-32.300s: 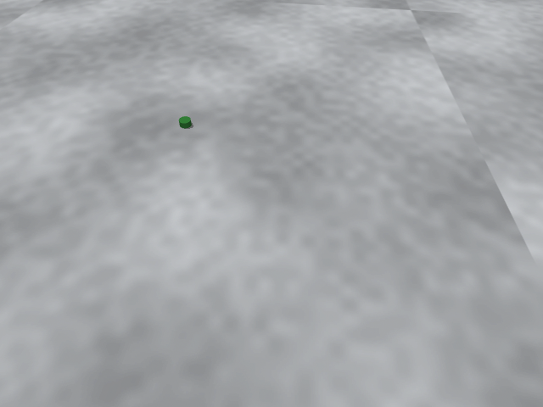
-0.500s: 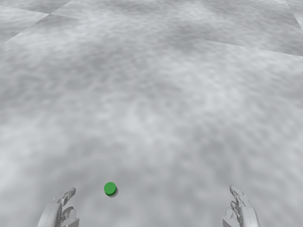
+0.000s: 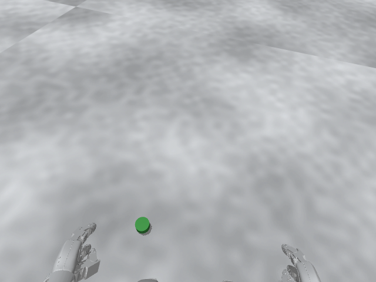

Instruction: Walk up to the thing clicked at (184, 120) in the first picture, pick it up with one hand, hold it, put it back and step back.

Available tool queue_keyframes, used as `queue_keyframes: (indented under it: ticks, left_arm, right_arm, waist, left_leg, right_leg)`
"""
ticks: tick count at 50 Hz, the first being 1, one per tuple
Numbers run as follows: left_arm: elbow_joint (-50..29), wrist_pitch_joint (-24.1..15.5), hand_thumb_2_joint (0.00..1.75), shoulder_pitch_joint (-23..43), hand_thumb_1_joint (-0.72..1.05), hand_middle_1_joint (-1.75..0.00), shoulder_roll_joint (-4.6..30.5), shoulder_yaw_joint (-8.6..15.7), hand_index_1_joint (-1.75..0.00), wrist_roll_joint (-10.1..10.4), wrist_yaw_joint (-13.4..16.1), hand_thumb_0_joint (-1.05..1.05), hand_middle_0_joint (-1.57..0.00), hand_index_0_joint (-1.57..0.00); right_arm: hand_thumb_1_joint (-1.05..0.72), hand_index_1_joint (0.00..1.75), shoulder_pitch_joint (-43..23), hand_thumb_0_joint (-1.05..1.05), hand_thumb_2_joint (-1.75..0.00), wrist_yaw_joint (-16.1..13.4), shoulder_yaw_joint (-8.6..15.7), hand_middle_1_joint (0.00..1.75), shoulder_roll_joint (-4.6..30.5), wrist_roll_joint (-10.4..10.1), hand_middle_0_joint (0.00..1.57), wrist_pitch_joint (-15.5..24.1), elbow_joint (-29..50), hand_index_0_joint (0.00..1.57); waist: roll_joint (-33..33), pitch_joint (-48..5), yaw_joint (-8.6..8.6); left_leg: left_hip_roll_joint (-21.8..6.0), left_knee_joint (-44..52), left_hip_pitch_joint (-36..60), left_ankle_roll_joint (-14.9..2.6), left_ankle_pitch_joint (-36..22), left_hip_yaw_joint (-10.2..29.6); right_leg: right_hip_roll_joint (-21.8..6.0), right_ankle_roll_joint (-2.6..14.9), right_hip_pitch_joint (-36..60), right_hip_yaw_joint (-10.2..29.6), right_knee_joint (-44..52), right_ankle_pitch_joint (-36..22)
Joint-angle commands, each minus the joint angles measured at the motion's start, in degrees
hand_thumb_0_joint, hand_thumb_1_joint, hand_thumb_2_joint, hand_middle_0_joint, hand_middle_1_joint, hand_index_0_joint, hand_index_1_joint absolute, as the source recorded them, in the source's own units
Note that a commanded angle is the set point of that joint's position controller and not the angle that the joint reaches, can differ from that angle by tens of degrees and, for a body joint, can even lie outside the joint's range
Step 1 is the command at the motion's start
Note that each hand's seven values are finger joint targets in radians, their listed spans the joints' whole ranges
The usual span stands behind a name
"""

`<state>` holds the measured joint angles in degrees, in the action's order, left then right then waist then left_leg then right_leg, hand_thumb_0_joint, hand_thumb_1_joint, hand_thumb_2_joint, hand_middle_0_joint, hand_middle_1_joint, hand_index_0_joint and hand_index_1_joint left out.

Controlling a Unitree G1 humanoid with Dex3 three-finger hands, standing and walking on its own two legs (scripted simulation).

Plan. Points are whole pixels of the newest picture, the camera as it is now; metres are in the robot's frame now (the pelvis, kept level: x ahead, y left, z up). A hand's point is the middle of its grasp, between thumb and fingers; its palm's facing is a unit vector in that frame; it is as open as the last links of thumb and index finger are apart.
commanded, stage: stand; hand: left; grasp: from above
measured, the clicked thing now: (142, 225) +0.47 +0.21 -0.71
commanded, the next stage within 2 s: none
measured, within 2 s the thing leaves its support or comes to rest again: neither
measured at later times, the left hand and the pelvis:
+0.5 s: hand out of the picture +0.04 +0.24 -0.12, palm faces +0.06 -0.95 -0.32, open 7.4 cm; pelvis +0.00 +0.01 +0.05, yaw +0 degrees
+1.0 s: hand out of the picture +0.03 +0.23 -0.11, palm faces +0.03 -0.94 -0.33, open 7.4 cm; pelvis -0.01 -0.02 +0.05, yaw +0 degrees
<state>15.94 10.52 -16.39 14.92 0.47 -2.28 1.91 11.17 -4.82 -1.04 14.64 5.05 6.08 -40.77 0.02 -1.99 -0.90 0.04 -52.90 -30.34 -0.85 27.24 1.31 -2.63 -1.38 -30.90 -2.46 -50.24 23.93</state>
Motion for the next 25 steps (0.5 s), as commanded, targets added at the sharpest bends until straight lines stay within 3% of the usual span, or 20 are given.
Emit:
queue_keyframes:
  ticks: [1, 3, 6, 9, 13, 14, 16, 19, 20, 24, 25]
  left_arm:
    - [8.05, -7.58, 0.90, 3.25, 0.90, -0.30, 9.53, 4.99, -0.30, -0.84, 0.43, 0.00, -0.20, -0.20]
    - [13.26, -8.53, 0.90, 4.78, 0.90, -0.30, 9.72, 4.80, -0.30, -0.64, 0.58, 0.00, -0.20, -0.20]
    - [19.63, -9.82, 0.90, 5.83, 0.90, -0.30, 9.21, 4.69, -0.30, -0.57, 0.62, 0.00, -0.20, -0.20]
    - [25.24, -10.63, 0.90, 6.34, 0.90, -0.30, 9.06, 4.57, -0.30, -0.36, 0.55, 0.00, -0.20, -0.20]
    - [31.30, -11.07, 0.90, 6.22, 0.90, -0.30, 9.29, 4.30, -0.30, 0.15, 0.66, 0.00, -0.20, -0.20]
    - [32.55, -10.91, 0.90, 6.26, 0.90, -0.30, 9.45, 4.18, -0.30, 0.26, 0.72, 0.00, -0.20, -0.20]
    - [34.95, -10.84, 0.90, 5.67, 0.90, -0.30, 9.77, 4.16, -0.30, 0.47, 0.81, 0.00, -0.20, -0.20]
    - [38.02, -10.78, 0.90, 6.26, 0.90, -0.30, 10.27, 4.00, -0.30, 0.44, 0.85, 0.00, -0.20, -0.20]
    - [38.95, -10.85, 0.90, 5.66, 0.90, -0.30, 10.33, 3.86, -0.30, 0.32, 0.83, 0.00, -0.20, -0.20]
    - [41.92, -10.96, 0.90, 6.18, 0.90, -0.30, 10.77, 3.64, -0.30, 0.21, 0.91, 0.00, -0.20, -0.20]
    - [42.52, -10.96, 0.90, 6.56, 0.90, -0.30, 10.86, 3.48, -0.30, 0.34, 0.74, 0.00, -0.20, -0.20]
  right_arm:
    - [-0.90, 0.30, -2.28, 0.00, -0.90, 2.91, 5.69, 0.30, 10.36, -1.55, 0.20, -0.56, 1.82, 0.20]
    - [-0.90, 0.30, -2.91, 0.00, -0.90, 3.56, 6.00, 0.30, 9.42, -1.89, 0.20, -1.29, -0.51, 0.20]
    - [-0.90, 0.30, -2.90, 0.00, -0.90, 3.61, 6.29, 0.30, 9.93, -1.59, 0.20, -2.03, -3.55, 0.20]
    - [-0.90, 0.30, -3.69, 0.00, -0.90, 3.39, 6.21, 0.30, 10.19, -1.76, 0.20, -2.85, -5.65, 0.20]
    - [-0.90, 0.30, -1.96, 0.00, -0.90, 2.85, 6.12, 0.30, 10.82, -2.22, 0.20, -3.44, -9.55, 0.20]
    - [-0.90, 0.30, -1.86, 0.00, -0.90, 2.71, 6.16, 0.30, 11.05, -2.33, 0.20, -3.58, -10.50, 0.20]
    - [-0.90, 0.30, -2.12, 0.00, -0.90, 2.56, 6.18, 0.30, 11.60, -2.62, 0.20, -3.70, -11.77, 0.20]
    - [-0.90, 0.30, -2.19, 0.00, -0.90, 2.39, 6.01, 0.30, 11.84, -2.85, 0.20, -4.21, -13.70, 0.20]
    - [-0.90, 0.30, -2.51, 0.00, -0.90, 2.40, 6.03, 0.30, 11.80, -2.98, 0.20, -4.18, -14.21, 0.20]
    - [-0.90, 0.30, -2.67, 0.00, -0.90, 2.47, 5.93, 0.30, 11.73, -3.14, 0.20, -4.61, -16.06, 0.20]
    - [-0.90, 0.30, -2.19, 0.00, -0.90, 2.59, 5.73, 0.30, 11.62, -3.19, 0.20, -4.80, -16.59, 0.20]
  waist:
    - [-1.18, -5.83, -0.96]
    - [-2.74, -4.98, -0.88]
    - [2.15, -4.21, -0.78]
    - [1.61, -1.40, -0.82]
    - [2.13, -1.03, -0.23]
    - [2.80, -0.23, -0.15]
    - [3.37, -0.52, -0.47]
    - [1.92, 2.29, -0.35]
    - [1.06, 2.07, -0.57]
    - [0.54, 3.36, -0.22]
    - [0.46, 5.58, -0.02]
  left_leg:
    - [-1.48, 13.88, 7.19, -2.49, -17.84, 4.15]
    - [-1.21, 15.17, 9.01, -2.29, -15.57, 3.61]
    - [-2.62, 19.13, 12.27, -2.59, -18.11, 5.44]
    - [-3.45, 23.42, 12.31, -2.45, -16.50, 6.43]
    - [-3.84, 26.42, 17.38, -1.51, -24.84, 6.02]
    - [-4.28, 28.26, 17.95, -1.39, -23.88, 6.51]
    - [-4.88, 29.69, 20.83, -1.07, -28.85, 6.80]
    - [-4.91, 33.14, 19.54, -0.94, -23.48, 6.81]
    - [-4.62, 32.54, 21.19, -0.93, -25.00, 6.25]
    - [-4.68, 34.67, 21.85, -0.82, -22.11, 5.97]
    - [-4.46, 36.45, 19.61, -0.57, -17.17, 6.35]
  right_leg:
    - [-2.70, 4.19, 11.90, 5.65, 10.45, -12.26]
    - [-3.85, 3.94, 12.08, 6.50, 14.06, -9.88]
    - [-2.96, 2.71, 13.85, 4.55, 14.89, -12.98]
    - [-2.73, 2.29, 16.78, 3.82, 18.08, -12.68]
    - [-3.39, 2.41, 20.10, 3.75, 20.96, -19.00]
    - [-3.09, 2.23, 19.97, 3.32, 21.68, -17.53]
    - [-3.16, 1.99, 21.50, 2.96, 22.69, -19.34]
    - [-3.30, 1.70, 23.21, 3.05, 25.54, -16.40]
    - [-3.76, 1.86, 23.29, 3.31, 26.44, -17.69]
    - [-4.13, 1.58, 23.99, 3.51, 28.98, -16.15]
    - [-3.75, 1.40, 23.66, 3.38, 29.87, -13.56]
